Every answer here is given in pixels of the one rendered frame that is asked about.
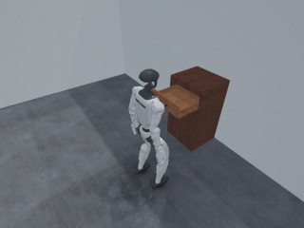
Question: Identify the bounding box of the robot right upper arm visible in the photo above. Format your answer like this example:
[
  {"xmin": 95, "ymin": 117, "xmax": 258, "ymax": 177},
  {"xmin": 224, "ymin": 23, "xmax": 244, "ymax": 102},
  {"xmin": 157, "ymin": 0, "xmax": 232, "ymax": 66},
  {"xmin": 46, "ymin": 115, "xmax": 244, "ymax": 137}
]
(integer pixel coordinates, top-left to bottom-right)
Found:
[{"xmin": 149, "ymin": 100, "xmax": 164, "ymax": 134}]

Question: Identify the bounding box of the left robot forearm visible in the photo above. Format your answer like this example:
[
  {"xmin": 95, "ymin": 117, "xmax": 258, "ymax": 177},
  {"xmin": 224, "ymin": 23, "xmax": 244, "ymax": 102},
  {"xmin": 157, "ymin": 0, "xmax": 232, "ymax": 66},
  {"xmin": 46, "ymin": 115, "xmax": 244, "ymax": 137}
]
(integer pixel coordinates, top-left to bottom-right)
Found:
[{"xmin": 128, "ymin": 109, "xmax": 138, "ymax": 124}]

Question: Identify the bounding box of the cabinet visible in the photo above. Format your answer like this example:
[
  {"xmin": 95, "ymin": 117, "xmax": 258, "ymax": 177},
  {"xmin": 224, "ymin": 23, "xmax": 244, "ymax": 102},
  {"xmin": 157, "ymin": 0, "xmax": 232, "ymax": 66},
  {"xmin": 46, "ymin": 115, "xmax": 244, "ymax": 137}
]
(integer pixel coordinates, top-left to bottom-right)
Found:
[{"xmin": 167, "ymin": 66, "xmax": 230, "ymax": 152}]

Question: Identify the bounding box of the left robot hand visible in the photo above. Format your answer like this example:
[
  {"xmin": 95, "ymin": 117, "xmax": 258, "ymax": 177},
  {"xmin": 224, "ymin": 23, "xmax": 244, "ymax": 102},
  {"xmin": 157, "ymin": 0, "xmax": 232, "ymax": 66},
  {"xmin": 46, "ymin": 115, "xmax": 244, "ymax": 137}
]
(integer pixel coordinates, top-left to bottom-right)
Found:
[{"xmin": 131, "ymin": 122, "xmax": 140, "ymax": 135}]

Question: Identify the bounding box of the right robot hand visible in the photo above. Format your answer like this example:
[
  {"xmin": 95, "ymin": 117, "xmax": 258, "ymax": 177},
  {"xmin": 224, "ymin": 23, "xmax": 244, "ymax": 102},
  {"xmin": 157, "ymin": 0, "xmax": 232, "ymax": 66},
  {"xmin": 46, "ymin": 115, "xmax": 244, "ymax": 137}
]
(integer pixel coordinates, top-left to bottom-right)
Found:
[{"xmin": 156, "ymin": 151, "xmax": 166, "ymax": 164}]

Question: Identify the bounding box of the drawer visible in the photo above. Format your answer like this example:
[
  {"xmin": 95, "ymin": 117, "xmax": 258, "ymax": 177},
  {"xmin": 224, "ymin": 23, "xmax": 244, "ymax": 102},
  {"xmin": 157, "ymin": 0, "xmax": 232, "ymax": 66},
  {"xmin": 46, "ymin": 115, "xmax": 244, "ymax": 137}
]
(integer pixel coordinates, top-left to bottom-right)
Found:
[{"xmin": 152, "ymin": 84, "xmax": 200, "ymax": 119}]

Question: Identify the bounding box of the right robot shin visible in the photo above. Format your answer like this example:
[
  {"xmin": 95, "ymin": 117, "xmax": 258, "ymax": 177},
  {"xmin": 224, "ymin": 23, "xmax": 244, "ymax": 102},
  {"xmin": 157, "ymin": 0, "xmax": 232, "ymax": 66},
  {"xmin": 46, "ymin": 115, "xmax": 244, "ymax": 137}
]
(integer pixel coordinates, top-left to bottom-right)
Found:
[{"xmin": 155, "ymin": 160, "xmax": 169, "ymax": 183}]

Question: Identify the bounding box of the robot left upper arm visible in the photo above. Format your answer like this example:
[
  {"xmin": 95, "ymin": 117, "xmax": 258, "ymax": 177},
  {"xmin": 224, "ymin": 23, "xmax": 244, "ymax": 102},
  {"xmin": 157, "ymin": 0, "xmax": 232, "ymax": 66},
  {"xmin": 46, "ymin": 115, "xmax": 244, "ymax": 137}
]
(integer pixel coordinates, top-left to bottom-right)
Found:
[{"xmin": 128, "ymin": 86, "xmax": 143, "ymax": 112}]

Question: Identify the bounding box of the right robot forearm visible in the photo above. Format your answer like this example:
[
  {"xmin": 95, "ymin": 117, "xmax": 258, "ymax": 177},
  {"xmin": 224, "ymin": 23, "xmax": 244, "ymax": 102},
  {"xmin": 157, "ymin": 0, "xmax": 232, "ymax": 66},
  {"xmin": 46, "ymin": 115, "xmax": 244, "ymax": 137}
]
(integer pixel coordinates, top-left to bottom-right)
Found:
[{"xmin": 151, "ymin": 128, "xmax": 162, "ymax": 153}]

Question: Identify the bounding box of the humanoid robot torso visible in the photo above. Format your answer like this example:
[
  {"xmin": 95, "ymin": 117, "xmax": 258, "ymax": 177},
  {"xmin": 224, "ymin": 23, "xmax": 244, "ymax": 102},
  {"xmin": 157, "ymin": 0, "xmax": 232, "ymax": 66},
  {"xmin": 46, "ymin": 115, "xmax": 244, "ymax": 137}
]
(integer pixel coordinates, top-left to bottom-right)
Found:
[{"xmin": 135, "ymin": 87, "xmax": 159, "ymax": 143}]

